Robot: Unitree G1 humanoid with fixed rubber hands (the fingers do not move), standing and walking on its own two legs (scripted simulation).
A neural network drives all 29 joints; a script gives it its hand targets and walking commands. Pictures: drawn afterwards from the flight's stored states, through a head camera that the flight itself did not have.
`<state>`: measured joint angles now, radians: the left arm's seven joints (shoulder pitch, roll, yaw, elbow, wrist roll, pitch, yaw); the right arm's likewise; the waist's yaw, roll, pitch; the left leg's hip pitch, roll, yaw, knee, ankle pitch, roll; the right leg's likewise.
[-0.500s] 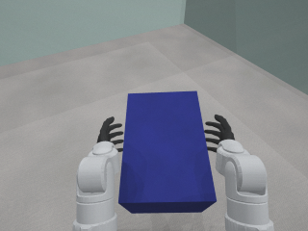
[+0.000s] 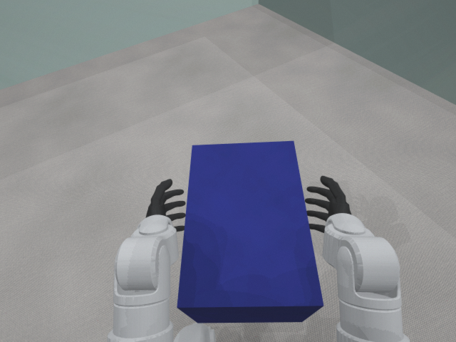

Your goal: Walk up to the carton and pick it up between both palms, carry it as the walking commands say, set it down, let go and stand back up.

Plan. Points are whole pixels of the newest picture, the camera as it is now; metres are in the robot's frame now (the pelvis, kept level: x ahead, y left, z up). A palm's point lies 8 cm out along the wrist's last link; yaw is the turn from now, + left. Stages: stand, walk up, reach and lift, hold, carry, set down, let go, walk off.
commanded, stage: carry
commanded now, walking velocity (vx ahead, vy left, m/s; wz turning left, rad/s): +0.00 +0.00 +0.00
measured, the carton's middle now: (245, 231) +0.31 -0.01 -0.01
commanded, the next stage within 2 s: none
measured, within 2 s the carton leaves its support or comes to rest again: neither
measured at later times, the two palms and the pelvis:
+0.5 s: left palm (172, 305) +0.16 +0.09 +0.12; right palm (395, 271) +0.18 -0.19 +0.12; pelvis -0.10 -0.07 +0.00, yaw +3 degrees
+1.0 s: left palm out of the picture +0.11 +0.03 +0.11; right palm out of the picture +0.10 -0.24 +0.11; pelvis -0.17 -0.10 +0.00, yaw +0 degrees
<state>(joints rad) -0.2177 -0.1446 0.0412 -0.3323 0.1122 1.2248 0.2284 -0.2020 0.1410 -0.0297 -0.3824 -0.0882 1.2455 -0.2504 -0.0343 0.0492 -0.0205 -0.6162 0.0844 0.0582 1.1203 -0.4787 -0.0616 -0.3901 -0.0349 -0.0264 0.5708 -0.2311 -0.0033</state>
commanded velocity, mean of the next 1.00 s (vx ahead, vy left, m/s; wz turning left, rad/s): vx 0.00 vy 0.00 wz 0.00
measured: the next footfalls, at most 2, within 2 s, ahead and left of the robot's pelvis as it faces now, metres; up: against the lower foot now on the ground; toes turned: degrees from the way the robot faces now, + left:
left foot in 0.20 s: -0.06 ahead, +0.04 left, +0.00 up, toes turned +10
left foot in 0.86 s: -0.12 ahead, -0.02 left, +0.00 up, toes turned -18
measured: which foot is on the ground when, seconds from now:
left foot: up 0.00-0.18, down 0.20-0.72, up 0.74-0.84, down 0.86-1.00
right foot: down 0.00-0.82, up 0.84-1.00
